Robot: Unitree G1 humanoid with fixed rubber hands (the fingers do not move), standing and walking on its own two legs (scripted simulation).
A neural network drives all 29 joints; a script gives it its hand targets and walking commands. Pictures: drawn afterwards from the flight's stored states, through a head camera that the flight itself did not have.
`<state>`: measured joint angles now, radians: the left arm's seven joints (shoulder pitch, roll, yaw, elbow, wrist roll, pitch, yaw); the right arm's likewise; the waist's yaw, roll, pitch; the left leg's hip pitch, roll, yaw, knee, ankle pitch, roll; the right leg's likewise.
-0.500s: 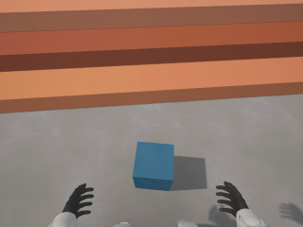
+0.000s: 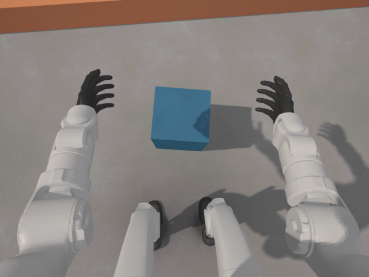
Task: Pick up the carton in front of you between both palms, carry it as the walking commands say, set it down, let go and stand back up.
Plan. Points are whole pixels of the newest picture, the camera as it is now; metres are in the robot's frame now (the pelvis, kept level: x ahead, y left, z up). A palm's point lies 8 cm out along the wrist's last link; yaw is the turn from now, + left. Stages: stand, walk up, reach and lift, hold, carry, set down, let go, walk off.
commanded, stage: reach and lift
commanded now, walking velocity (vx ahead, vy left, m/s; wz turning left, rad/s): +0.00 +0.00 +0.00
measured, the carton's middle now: (180, 122) +0.54 -0.02 -0.55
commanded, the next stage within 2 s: none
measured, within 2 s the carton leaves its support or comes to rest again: neither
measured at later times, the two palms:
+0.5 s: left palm (111, 75) +0.57 +0.17 -0.17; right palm (257, 87) +0.52 -0.21 -0.17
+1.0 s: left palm (130, 110) +0.55 +0.16 -0.41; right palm (233, 117) +0.51 -0.21 -0.41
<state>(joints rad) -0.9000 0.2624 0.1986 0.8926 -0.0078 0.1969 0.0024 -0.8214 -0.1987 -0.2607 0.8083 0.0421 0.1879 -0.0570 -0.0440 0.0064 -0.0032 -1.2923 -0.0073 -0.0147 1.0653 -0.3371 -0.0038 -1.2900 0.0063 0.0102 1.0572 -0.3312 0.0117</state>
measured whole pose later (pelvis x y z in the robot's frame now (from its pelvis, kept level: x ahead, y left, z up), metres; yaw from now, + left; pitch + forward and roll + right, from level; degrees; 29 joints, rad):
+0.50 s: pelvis +0.02 +0.00 -0.04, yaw -1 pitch +52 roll -1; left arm -1.30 0.28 0.37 1.01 0.14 0.12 -0.02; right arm -1.17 -0.16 -0.49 0.86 -0.10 0.11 -0.04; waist -0.06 0.01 -0.06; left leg -1.69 -0.03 -0.05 1.14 -0.35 -0.02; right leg -1.68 0.02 0.03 1.12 -0.33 0.03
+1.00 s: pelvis -0.04 +0.00 -0.26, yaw -2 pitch +44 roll -2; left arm -1.56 0.45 0.08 1.13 -0.15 0.16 0.08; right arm -1.46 -0.32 -0.24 1.02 0.17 0.15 -0.13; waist -0.06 0.00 0.26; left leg -2.23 -0.07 -0.05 2.03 -0.56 -0.04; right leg -2.23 0.06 0.03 2.00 -0.54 0.06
